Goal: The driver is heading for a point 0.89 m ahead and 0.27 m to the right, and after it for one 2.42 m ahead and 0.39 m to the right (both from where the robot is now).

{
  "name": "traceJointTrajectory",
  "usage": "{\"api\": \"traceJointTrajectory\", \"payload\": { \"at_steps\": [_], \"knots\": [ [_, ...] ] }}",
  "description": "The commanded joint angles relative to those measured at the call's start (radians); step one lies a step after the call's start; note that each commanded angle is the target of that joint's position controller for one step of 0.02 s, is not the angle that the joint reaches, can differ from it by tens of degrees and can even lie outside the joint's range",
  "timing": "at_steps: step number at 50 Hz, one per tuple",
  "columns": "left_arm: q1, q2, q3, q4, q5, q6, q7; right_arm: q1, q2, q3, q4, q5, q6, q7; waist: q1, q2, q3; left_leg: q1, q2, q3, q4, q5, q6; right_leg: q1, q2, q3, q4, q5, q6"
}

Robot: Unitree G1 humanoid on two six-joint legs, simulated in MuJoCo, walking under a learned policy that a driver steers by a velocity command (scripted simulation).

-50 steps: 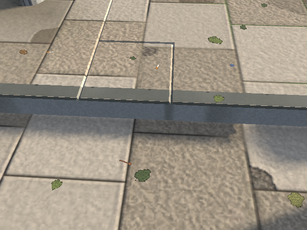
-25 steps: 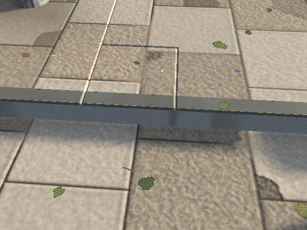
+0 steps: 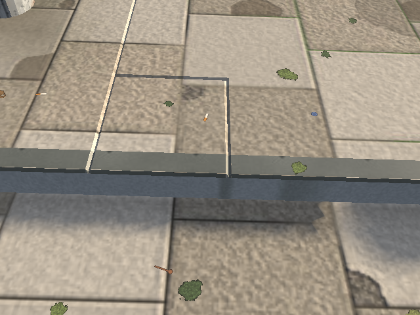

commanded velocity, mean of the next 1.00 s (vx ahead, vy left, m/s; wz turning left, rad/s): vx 0.49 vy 0.00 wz -0.10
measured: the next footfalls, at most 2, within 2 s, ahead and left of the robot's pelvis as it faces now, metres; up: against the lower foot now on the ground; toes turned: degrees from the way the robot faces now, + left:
right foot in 0.18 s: +0.29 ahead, -0.14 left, +0.00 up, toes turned -3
left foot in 0.68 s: +0.52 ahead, +0.08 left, +0.00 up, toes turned +4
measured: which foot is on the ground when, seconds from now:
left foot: down 0.00-0.20, up 0.22-0.66, down 0.68-1.00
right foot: up 0.00-0.16, down 0.18-0.70, up 0.72-1.00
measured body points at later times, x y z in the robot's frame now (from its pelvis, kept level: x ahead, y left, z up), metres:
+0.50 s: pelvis +0.28 -0.05 +0.00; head +0.29 -0.05 +0.45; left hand +0.24 +0.21 -0.14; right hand +0.40 -0.30 -0.13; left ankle +0.40 +0.10 -0.69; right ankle +0.25 -0.13 -0.74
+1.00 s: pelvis +0.54 +0.00 +0.00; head +0.57 +0.00 +0.45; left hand +0.67 +0.23 -0.14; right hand +0.50 -0.25 -0.14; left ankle +0.48 +0.08 -0.74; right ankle +0.63 -0.15 -0.68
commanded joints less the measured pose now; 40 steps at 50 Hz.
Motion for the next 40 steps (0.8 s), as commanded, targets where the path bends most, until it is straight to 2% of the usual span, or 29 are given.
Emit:
{"api": "traceJointTrajectory", "payload": {
  "at_steps": [1, 3, 5, 7, 8, 9, 10, 11, 12, 13, 14, 15, 16, 18, 20, 22, 25, 29, 31, 32, 33, 34, 35, 36, 37, 38, 39, 40],
  "knots": [
    [-0.180, 0.011, -0.015, -0.097, -0.003, -0.009, -0.013, 0.037, -0.181, -0.034, -0.029, 0.008, -0.011, -0.010, -0.005, 0.112, 0.135, -0.118, 0.234, -0.105, -0.113, 0.402, 0.124, 0.013, 0.041, -0.045, -0.147, 0.099, -0.005],
    [-0.215, 0.025, -0.017, -0.119, -0.007, -0.012, -0.023, 0.054, -0.176, -0.038, -0.017, 0.016, -0.009, -0.008, 0.001, 0.109, 0.146, -0.050, 0.265, -0.099, -0.097, 0.430, 0.120, 0.001, 0.037, -0.029, -0.191, 0.095, -0.031],
    [-0.203, 0.052, -0.010, -0.127, -0.007, -0.019, -0.033, 0.039, -0.189, -0.046, -0.019, 0.017, -0.002, -0.009, 0.028, 0.112, 0.117, 0.030, 0.288, -0.083, -0.036, 0.574, 0.105, 0.035, 0.050, -0.030, -0.222, 0.054, -0.062],
    [-0.090, 0.104, 0.014, -0.106, -0.004, -0.022, -0.033, 0.014, -0.214, -0.056, -0.028, 0.013, 0.010, -0.010, 0.102, 0.154, 0.013, 0.070, 0.288, -0.063, 0.117, 0.917, 0.085, 0.218, 0.106, -0.066, -0.211, -0.011, -0.094],
    [0.073, 0.142, 0.037, -0.057, -0.003, -0.019, -0.028, -0.006, -0.210, -0.054, -0.036, 0.009, 0.019, -0.010, 0.182, 0.159, -0.077, 0.026, 0.250, -0.032, 0.302, 1.009, 0.062, 0.422, 0.135, -0.083, -0.222, -0.011, -0.120],
    [0.263, 0.189, 0.056, -0.008, 0.004, -0.015, -0.020, -0.028, -0.192, -0.044, -0.059, -0.001, 0.020, -0.007, 0.255, 0.124, -0.195, -0.192, 0.209, -0.021, 0.566, 0.825, 0.035, 0.742, 0.027, 0.038, -0.181, -0.008, -0.167],
    [0.402, 0.278, 0.072, 0.016, 0.029, -0.011, -0.014, 0.094, -0.060, -0.007, -0.075, 0.004, 0.001, 0.009, 0.199, -0.136, -0.386, -0.594, 0.022, -0.020, 1.011, 0.191, -0.036, 1.127, -0.261, 0.544, -0.266, -0.229, -0.341],
    [0.390, 0.204, 0.045, 0.024, 0.026, -0.009, -0.015, 0.060, -0.085, -0.011, -0.056, 0.024, -0.031, 0.018, 0.208, -0.167, -0.427, -0.717, -0.019, -0.177, 1.180, -0.249, -0.014, 1.113, -0.309, 0.798, -0.457, -0.349, -0.346],
    [0.269, 0.161, 0.030, 0.007, 0.011, -0.016, -0.016, -0.052, -0.163, -0.034, -0.100, 0.052, -0.047, 0.020, 0.185, -0.139, -0.232, -0.818, 0.046, -0.163, 1.225, -0.202, 0.007, 0.953, -0.270, 0.649, -0.488, -0.370, -0.286],
    [0.196, 0.137, 0.022, 0.013, 0.077, -0.008, -0.002, -0.090, -0.179, -0.040, -0.114, -0.017, -0.035, 0.015, 0.113, 0.030, -0.078, -0.725, 0.099, -0.121, 1.098, -0.039, 0.024, 0.684, -0.231, 0.436, -0.497, -0.200, -0.232],
    [0.162, 0.103, 0.012, 0.017, 0.076, -0.010, 0.001, -0.079, -0.140, -0.037, -0.107, -0.041, -0.020, 0.015, 0.072, 0.025, -0.013, -0.641, 0.121, -0.107, 1.024, -0.015, 0.024, 0.536, -0.185, 0.332, -0.523, -0.087, -0.197],
    [0.151, 0.079, 0.002, 0.026, 0.062, -0.012, 0.003, -0.045, -0.117, -0.032, -0.106, -0.056, 0.000, 0.018, 0.035, -0.008, -0.003, -0.557, 0.136, -0.101, 0.971, -0.010, 0.016, 0.433, -0.146, 0.252, -0.550, -0.052, -0.171],
    [0.153, 0.072, -0.004, 0.029, 0.059, -0.016, 0.000, -0.018, -0.100, -0.029, -0.097, -0.059, 0.019, 0.025, 0.019, -0.032, -0.013, -0.499, 0.133, -0.085, 0.954, -0.014, 0.009, 0.376, -0.128, 0.208, -0.562, -0.028, -0.173],
    [0.180, 0.090, -0.003, 0.037, 0.053, -0.026, -0.004, -0.048, -0.097, -0.026, -0.124, -0.049, 0.041, 0.031, 0.008, -0.071, -0.004, -0.496, 0.143, -0.060, 0.892, 0.021, -0.001, 0.332, -0.107, 0.159, -0.602, -0.045, -0.189],
    [0.215, 0.102, -0.003, 0.047, 0.050, -0.026, -0.003, -0.151, -0.109, -0.023, -0.170, -0.046, 0.047, 0.036, 0.022, -0.073, 0.038, -0.557, 0.165, -0.044, 0.780, 0.096, -0.022, 0.332, -0.103, 0.147, -0.653, -0.126, -0.200],
    [0.260, 0.101, -0.006, 0.053, 0.046, -0.025, -0.001, -0.246, -0.110, -0.016, -0.205, -0.038, 0.046, 0.039, 0.049, -0.052, 0.063, -0.597, 0.171, -0.032, 0.649, 0.169, -0.039, 0.375, -0.104, 0.140, -0.676, -0.125, -0.201],
    [0.318, 0.121, -0.003, 0.063, 0.042, -0.026, -0.001, -0.341, -0.107, -0.008, -0.236, -0.024, 0.039, 0.044, 0.082, -0.034, 0.065, -0.582, 0.147, -0.008, 0.492, 0.236, -0.048, 0.452, -0.103, 0.111, -0.674, -0.087, -0.187],
    [0.386, 0.126, -0.003, 0.085, 0.049, -0.023, 0.003, -0.425, -0.124, -0.011, -0.273, -0.023, 0.031, 0.043, 0.114, -0.036, 0.073, -0.578, 0.122, 0.008, 0.375, 0.205, -0.034, 0.584, -0.130, 0.106, -0.620, -0.022, -0.172],
    [0.394, 0.136, 0.001, 0.092, 0.051, -0.019, 0.009, -0.418, -0.134, -0.016, -0.284, -0.025, 0.022, 0.039, 0.105, -0.043, 0.070, -0.546, 0.104, 0.018, 0.335, 0.133, -0.013, 0.634, -0.152, 0.112, -0.562, 0.071, -0.161],
    [0.387, 0.139, 0.001, 0.093, 0.051, -0.016, 0.011, -0.379, -0.137, -0.019, -0.275, -0.030, 0.015, 0.034, 0.085, -0.040, 0.057, -0.485, 0.085, 0.033, 0.300, 0.107, 0.000, 0.642, -0.149, 0.102, -0.503, 0.149, -0.150],
    [0.375, 0.132, -0.002, 0.093, 0.049, -0.013, 0.011, -0.276, -0.140, -0.025, -0.242, -0.036, 0.005, 0.027, 0.035, -0.013, 0.017, -0.350, 0.053, 0.050, 0.221, 0.121, 0.016, 0.628, -0.113, 0.064, -0.371, 0.290, -0.129],
    [0.379, 0.095, -0.016, 0.084, 0.045, -0.014, 0.011, -0.103, -0.190, -0.044, -0.187, -0.050, -0.011, 0.013, -0.022, 0.044, -0.086, -0.103, 0.098, -0.018, 0.200, 0.124, 0.048, 0.522, -0.053, 0.028, -0.157, 0.305, -0.103],
    [0.402, 0.015, -0.040, 0.036, 0.014, -0.020, 0.005, 0.046, -0.318, -0.078, -0.166, -0.063, -0.017, 0.003, -0.053, 0.253, -0.208, 0.188, 0.363, -0.373, 0.132, 0.024, 0.141, 0.208, 0.077, -0.067, 0.177, -0.014, -0.048],
    [0.391, 0.070, -0.024, 0.036, 0.030, -0.016, 0.012, 0.056, -0.330, -0.088, -0.148, -0.042, -0.002, 0.009, -0.041, 0.288, -0.215, 0.200, 0.461, -0.595, 0.036, 0.008, 0.175, 0.041, 0.147, -0.020, 0.359, -0.461, -0.055],
    [0.358, 0.105, -0.010, 0.043, 0.041, -0.007, 0.013, -0.040, -0.261, -0.068, -0.174, -0.033, 0.004, 0.013, 0.003, 0.152, -0.115, 0.092, 0.426, -0.475, 0.040, -0.022, 0.155, 0.014, 0.077, 0.060, 0.425, -0.415, -0.075],
    [0.335, 0.078, -0.014, 0.047, 0.036, -0.005, 0.005, -0.121, -0.196, -0.052, -0.193, -0.028, 0.001, 0.017, 0.028, 0.096, -0.046, -0.020, 0.389, -0.373, 0.005, 0.001, 0.136, 0.031, 0.038, 0.070, 0.412, -0.331, -0.077],
    [0.320, 0.056, -0.015, 0.049, 0.035, 0.003, 0.000, -0.161, -0.158, -0.041, -0.197, -0.025, -0.004, 0.015, 0.050, 0.091, 0.002, -0.098, 0.351, -0.277, -0.034, 0.041, 0.103, 0.057, 0.011, 0.066, 0.373, -0.279, -0.074],
    [0.311, 0.051, -0.013, 0.047, 0.049, 0.015, -0.005, -0.174, -0.135, -0.032, -0.189, -0.022, -0.011, 0.011, 0.066, 0.111, 0.032, -0.145, 0.318, -0.203, -0.055, 0.109, 0.077, 0.076, -0.002, 0.064, 0.348, -0.248, -0.064]
  ]
}}
Keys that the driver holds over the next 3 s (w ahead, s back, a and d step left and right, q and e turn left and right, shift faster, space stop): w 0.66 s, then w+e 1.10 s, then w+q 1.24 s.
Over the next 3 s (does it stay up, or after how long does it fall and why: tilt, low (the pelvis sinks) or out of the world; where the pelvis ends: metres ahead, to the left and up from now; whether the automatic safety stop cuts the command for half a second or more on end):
stays up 1.56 -0.37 0.14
